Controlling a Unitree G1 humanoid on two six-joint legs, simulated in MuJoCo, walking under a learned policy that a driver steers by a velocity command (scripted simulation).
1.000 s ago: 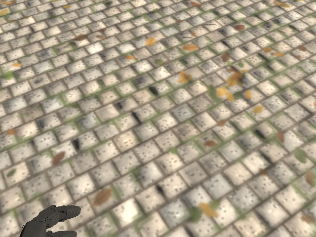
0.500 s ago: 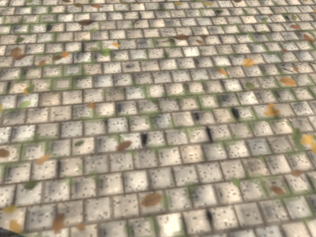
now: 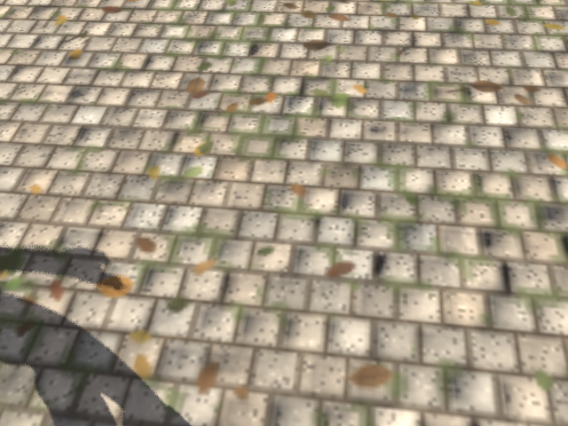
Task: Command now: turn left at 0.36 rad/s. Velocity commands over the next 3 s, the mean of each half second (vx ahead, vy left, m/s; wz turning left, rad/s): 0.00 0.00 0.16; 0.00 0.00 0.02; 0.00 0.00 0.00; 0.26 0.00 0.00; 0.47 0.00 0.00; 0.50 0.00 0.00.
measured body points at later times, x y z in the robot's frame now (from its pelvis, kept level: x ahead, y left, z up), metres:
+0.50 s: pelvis +0.00 +0.04 +0.00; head +0.01 +0.05 +0.45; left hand +0.09 +0.32 -0.13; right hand +0.17 -0.19 -0.10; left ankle -0.02 +0.15 -0.74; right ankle +0.00 -0.12 -0.74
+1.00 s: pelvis +0.00 +0.04 +0.00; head +0.01 +0.04 +0.45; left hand +0.04 +0.31 -0.14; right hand +0.12 -0.22 -0.13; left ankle -0.02 +0.15 -0.74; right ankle +0.00 -0.12 -0.74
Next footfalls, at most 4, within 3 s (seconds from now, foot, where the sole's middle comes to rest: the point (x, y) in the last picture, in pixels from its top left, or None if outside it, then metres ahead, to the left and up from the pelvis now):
0.24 left None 0.02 0.15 -0.78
2.22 left None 0.42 0.14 -0.78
2.76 right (345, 316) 0.74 -0.08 -0.78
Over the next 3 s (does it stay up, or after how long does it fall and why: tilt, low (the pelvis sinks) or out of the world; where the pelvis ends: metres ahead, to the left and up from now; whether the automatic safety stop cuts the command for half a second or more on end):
stays up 0.68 -0.01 0.01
